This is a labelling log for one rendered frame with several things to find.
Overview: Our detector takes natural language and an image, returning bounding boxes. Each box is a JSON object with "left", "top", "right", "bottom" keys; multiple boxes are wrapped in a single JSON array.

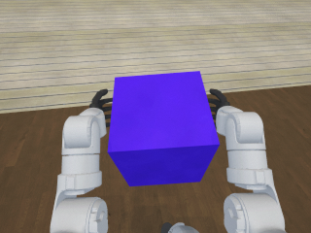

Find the robot right upper arm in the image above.
[{"left": 224, "top": 192, "right": 287, "bottom": 233}]

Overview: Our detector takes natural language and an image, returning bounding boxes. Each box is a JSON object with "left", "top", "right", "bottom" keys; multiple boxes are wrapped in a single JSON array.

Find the robot left hand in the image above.
[{"left": 89, "top": 88, "right": 113, "bottom": 127}]

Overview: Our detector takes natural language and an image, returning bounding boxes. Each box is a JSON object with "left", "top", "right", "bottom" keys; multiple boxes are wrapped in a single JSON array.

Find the right robot foot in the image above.
[{"left": 160, "top": 222, "right": 172, "bottom": 233}]

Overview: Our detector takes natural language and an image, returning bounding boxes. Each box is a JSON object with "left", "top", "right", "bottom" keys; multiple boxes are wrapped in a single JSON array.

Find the carton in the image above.
[{"left": 107, "top": 71, "right": 220, "bottom": 186}]

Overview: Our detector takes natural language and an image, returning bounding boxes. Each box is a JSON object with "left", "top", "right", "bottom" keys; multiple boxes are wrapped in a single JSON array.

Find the robot right hand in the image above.
[{"left": 207, "top": 88, "right": 230, "bottom": 128}]

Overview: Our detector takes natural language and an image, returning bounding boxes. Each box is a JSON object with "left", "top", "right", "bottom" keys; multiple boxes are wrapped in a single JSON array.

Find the robot left forearm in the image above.
[{"left": 50, "top": 108, "right": 107, "bottom": 233}]

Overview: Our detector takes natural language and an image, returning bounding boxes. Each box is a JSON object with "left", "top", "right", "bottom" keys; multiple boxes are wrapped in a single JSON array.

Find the robot right forearm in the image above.
[{"left": 216, "top": 106, "right": 285, "bottom": 228}]

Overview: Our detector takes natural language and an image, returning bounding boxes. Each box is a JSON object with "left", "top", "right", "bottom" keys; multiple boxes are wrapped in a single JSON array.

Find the robot left upper arm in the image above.
[{"left": 51, "top": 196, "right": 108, "bottom": 233}]

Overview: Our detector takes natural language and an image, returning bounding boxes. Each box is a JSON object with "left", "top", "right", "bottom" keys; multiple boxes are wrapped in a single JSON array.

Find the robot right shin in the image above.
[{"left": 169, "top": 222, "right": 185, "bottom": 231}]

